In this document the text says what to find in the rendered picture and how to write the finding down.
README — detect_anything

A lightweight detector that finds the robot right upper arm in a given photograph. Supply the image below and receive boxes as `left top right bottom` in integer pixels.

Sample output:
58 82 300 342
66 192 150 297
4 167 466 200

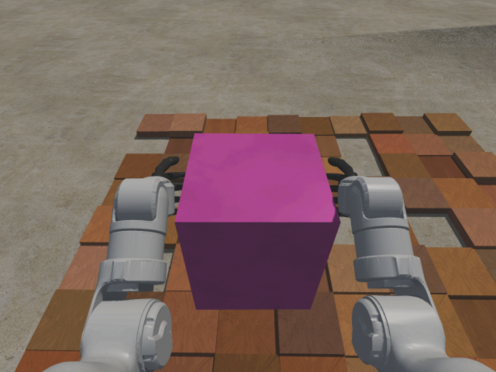
352 295 496 372

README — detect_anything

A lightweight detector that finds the robot left hand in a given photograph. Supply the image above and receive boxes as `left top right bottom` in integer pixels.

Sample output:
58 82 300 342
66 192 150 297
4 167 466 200
151 157 186 215

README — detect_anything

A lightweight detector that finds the robot left upper arm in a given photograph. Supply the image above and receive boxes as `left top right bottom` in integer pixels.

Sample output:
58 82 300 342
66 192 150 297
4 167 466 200
42 298 173 372

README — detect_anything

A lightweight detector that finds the carton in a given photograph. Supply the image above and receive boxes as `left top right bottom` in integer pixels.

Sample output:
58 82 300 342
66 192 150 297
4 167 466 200
175 133 341 310

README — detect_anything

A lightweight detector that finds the right robot forearm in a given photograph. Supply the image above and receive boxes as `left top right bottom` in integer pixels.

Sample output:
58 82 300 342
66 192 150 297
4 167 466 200
338 176 446 350

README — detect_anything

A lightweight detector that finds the robot right hand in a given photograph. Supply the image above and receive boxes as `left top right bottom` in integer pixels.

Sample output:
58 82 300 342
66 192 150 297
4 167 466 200
326 157 357 218

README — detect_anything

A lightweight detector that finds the left robot forearm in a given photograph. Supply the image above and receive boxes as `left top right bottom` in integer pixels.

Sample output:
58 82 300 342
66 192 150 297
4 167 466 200
80 176 175 351

